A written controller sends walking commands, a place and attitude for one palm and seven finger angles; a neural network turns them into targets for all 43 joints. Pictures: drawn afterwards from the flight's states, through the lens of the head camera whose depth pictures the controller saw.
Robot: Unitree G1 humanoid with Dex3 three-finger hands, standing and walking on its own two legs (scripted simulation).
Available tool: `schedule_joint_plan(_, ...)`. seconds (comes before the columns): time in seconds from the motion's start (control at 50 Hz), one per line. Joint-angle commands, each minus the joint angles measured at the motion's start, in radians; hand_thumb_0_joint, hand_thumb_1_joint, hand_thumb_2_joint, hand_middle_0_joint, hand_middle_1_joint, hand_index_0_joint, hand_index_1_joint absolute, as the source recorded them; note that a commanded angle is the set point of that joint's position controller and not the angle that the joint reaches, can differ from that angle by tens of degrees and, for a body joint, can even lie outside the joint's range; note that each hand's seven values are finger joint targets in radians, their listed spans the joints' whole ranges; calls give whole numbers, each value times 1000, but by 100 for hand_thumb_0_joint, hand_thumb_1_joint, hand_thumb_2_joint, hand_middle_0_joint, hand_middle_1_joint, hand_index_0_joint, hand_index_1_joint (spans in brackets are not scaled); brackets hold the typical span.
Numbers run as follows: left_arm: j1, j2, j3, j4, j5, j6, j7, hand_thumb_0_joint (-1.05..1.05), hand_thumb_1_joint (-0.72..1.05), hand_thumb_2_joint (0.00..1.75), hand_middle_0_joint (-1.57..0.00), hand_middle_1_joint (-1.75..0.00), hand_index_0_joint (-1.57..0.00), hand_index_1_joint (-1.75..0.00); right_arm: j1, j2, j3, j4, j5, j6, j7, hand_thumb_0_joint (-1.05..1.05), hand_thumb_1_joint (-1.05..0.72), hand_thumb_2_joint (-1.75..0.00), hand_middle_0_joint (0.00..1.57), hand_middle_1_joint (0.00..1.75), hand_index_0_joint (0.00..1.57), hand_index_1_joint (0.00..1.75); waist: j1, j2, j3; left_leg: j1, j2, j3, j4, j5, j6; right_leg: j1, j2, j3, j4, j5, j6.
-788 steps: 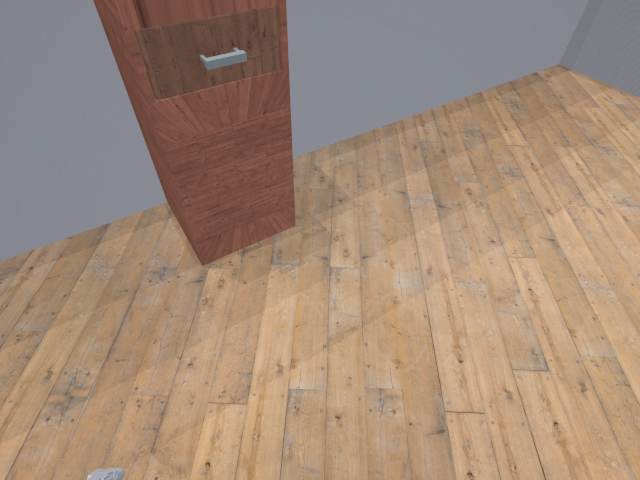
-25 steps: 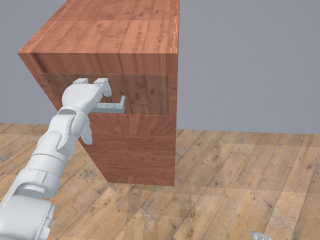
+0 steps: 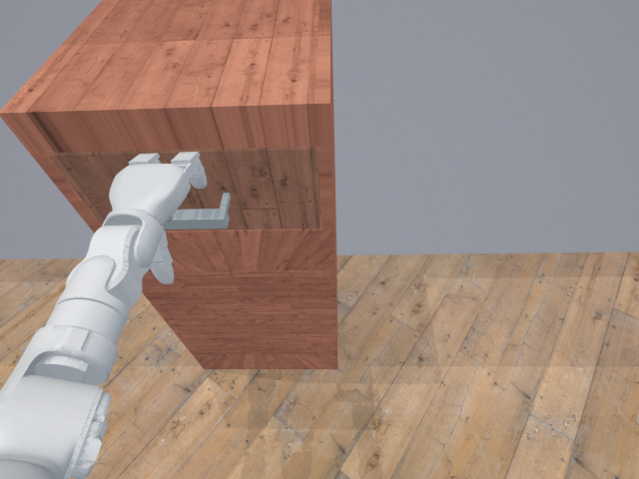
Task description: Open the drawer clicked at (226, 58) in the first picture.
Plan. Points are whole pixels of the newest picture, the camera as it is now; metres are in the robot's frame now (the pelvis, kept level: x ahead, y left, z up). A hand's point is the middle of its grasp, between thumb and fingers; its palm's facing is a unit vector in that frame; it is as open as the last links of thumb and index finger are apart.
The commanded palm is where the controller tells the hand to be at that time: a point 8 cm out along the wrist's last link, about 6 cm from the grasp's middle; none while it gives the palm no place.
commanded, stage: move the hooked fingers above the handle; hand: left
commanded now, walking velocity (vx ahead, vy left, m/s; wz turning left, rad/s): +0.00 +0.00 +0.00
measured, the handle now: (193, 209) +0.50 +0.21 +0.03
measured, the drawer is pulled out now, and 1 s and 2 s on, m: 0.00 0.00 0.00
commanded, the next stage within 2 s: lower the fingers behind the handle in 0.38 s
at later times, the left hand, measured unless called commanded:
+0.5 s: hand (177, 214) +0.44 +0.21 +0.09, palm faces -0.04 -0.02 -1.00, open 13.9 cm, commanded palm +0.42 +0.22 +0.15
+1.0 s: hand (185, 226) +0.44 +0.21 +0.06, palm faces -0.04 -0.02 -1.00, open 13.9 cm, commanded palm +0.42 +0.22 +0.11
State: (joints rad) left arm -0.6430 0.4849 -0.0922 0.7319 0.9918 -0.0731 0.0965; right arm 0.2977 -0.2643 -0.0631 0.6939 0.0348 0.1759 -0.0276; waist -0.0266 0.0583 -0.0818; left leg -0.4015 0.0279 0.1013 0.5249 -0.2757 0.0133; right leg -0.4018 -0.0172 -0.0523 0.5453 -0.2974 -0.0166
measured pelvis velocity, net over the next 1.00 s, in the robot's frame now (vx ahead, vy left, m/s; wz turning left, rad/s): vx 0.00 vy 0.00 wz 0.00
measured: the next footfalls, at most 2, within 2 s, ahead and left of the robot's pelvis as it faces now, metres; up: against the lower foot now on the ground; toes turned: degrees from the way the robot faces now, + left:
none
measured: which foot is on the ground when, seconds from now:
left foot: down 0.00-1.00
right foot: down 0.00-1.00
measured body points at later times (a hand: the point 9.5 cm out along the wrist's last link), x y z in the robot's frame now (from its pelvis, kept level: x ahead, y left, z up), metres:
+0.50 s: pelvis +0.00 +0.00 +0.00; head +0.04 -0.03 +0.45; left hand +0.43 +0.21 +0.14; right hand +0.08 -0.27 -0.14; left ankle -0.01 +0.11 -0.73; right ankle -0.02 -0.11 -0.73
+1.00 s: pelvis +0.00 +0.00 -0.01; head +0.06 -0.02 +0.44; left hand +0.44 +0.21 +0.11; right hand +0.07 -0.27 -0.15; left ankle -0.01 +0.11 -0.73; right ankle -0.02 -0.11 -0.73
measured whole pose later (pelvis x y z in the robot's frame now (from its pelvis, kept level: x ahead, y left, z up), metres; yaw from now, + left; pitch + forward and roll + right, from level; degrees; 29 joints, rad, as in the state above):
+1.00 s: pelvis +0.00 +0.00 -0.01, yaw +0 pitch +11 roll +0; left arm -0.68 0.45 -0.09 0.85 1.04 -0.08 0.20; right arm 0.29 -0.26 -0.06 0.70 0.02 0.16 -0.03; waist -0.05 0.05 -0.10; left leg -0.48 0.03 0.10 0.58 -0.30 0.01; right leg -0.48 -0.01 -0.05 0.60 -0.32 -0.02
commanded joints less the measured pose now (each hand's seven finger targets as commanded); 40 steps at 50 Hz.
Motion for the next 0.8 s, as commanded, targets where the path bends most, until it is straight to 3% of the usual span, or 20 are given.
schedule_joint_plan(0.0, -447, 219, 86, -219, -9, -26, 47, 0, -50, 30, -30, -120, -30, -120, -10, -129, -38, -107, -3, -36, -8, 0, -90, -90, 20, 30, 20, 30, 4, -45, -314, 175, -44, -52, -18, 345, 36, 123, 37, 34, -39, 336, -19)
schedule_joint_plan(0.08, -500, 204, 67, -175, -3, -8, 68, 0, -50, 30, -30, -120, -30, -120, -13, -130, -30, -97, -2, -41, -8, 0, -90, -90, 20, 30, 20, 30, -9, -62, -284, 161, -42, -54, -24, 301, 35, 91, 35, 31, -46, 289, -18)
schedule_joint_plan(0.12, -521, 259, 108, -172, 7, -5, 78, 0, -50, 30, -30, -120, -30, -120, -13, -136, -31, -94, -6, -43, -12, 0, -90, -90, 20, 30, 20, 30, 0, -51, -324, 164, -43, -54, -20, 316, 34, 114, 34, 37, -39, 294, -19)
schedule_joint_plan(0.16, -538, 218, 74, -170, 9, 5, 83, 0, -50, 30, -30, -120, -30, -120, -18, -126, -30, -99, -5, -46, -12, 0, -90, -90, 20, 30, 20, 30, -5, -31, -335, 179, -42, -52, -17, 325, 33, 105, 33, 33, -36, 307, -20)
schedule_joint_plan(0.2, -505, 238, 95, -138, 10, 16, 79, 0, -50, 30, -30, -120, -30, -120, -20, -128, -27, -101, -5, -45, -14, 0, -90, -90, 20, 30, 20, 30, 5, -43, -341, 166, -44, -48, -16, 331, 33, 126, 32, 35, -32, 325, -19)
schedule_joint_plan(0.24, -504, 238, 92, -123, 8, 22, 66, 0, -50, 30, -30, -120, -30, -120, -20, -132, -26, -103, -4, -44, -15, 0, -90, -90, 20, 30, 20, 30, -1, -75, -336, 154, -43, -46, -17, 326, 35, 136, 30, 36, -35, 333, -14)
schedule_joint_plan(0.28, -485, 203, 60, -99, 8, 31, 49, 0, -50, 30, -30, -120, -30, -120, -26, -132, -22, -108, -2, -42, -15, 0, -90, -90, 20, 30, 20, 30, -6, -72, -296, 146, -43, -43, -22, 308, 34, 114, 30, 33, -40, 318, -14)
schedule_joint_plan(0.32, -521, 179, 38, -139, 4, 16, 36, 0, -50, 30, -30, -120, -30, -120, -17, -131, -26, -112, -5, -44, -14, 0, -90, -90, 20, 30, 20, 30, -12, -69, -318, 165, -42, -48, -17, 325, 35, 119, 29, 35, -41, 324, -16)
schedule_joint_plan(0.36, -495, 227, 80, -157, 2, 2, 30, 0, -50, 30, -30, -120, -30, -120, -14, -131, -27, -117, -7, -42, -17, 0, -90, -90, 20, 30, 20, 30, 2, -58, -347, 170, -44, -46, -11, 348, 37, 144, 29, 40, -33, 361, -16)
schedule_joint_plan(0.46, -461, 248, 113, -167, 3, -22, 45, 0, -50, 30, -30, -120, -30, -120, -10, -129, -28, -114, -7, -39, -13, 0, -90, -90, 20, 30, 20, 30, 16, -60, -335, 152, -46, -49, -8, 372, 35, 143, 33, 36, -22, 374, -19)
schedule_joint_plan(0.48, -473, 226, 91, -171, 4, -20, 52, 0, -50, 30, -30, -120, -30, -120, -13, -128, -28, -111, -8, -39, -10, 0, -90, -90, 20, 30, 20, 30, 8, -43, -329, 157, -45, -47, -7, 364, 33, 126, 32, 37, -25, 366, -18)
schedule_joint_plan(0.56, -462, 223, 91, -126, 12, -6, 69, 0, -50, 30, -30, -120, -30, -120, -4, -134, -31, -100, -7, -39, -10, 0, -90, -90, 20, 30, 20, 30, -4, -84, -304, 126, -45, -44, -3, 335, 35, 113, 33, 37, -26, 351, -14)
schedule_joint_plan(0.64, -492, 222, 87, -160, 17, -20, 80, 0, -50, 30, -30, -120, -30, -120, 10, -132, -39, -98, -11, -43, -11, 0, -90, -90, 20, 30, 20, 30, -7, -41, -369, 153, -47, -46, 10, 349, 36, 119, 33, 44, -17, 359, -16)
schedule_joint_plan(0.68, -504, 193, 65, -159, 17, -26, 86, 0, -50, 30, -30, -120, -30, -120, 15, -129, -41, -91, -12, -43, -10, 0, -90, -90, 20, 30, 20, 30, -19, -37, -351, 157, -46, -50, 18, 357, 35, 91, 36, 38, -12, 361, -17)
schedule_joint_plan(0.76, -480, 213, 93, -114, 22, -28, 108, 0, -50, 30, -30, -120, -30, -120, 27, -132, -43, -81, -15, -42, -10, 0, -90, -90, 20, 30, 20, 30, -19, -64, -351, 136, -46, -51, 26, 352, 35, 84, 38, 37, -5, 359, -15)
schedule_joint_plan(0.78, -480, 195, 78, -105, 21, -24, 114, 0, -50, 30, -30, -120, -30, -120, 24, -131, -40, -83, -15, -42, -9, 0, -90, -90, 20, 30, 20, 30, -19, -61, -339, 124, -47, -50, 24, 339, 34, 81, 37, 37, -7, 353, -15)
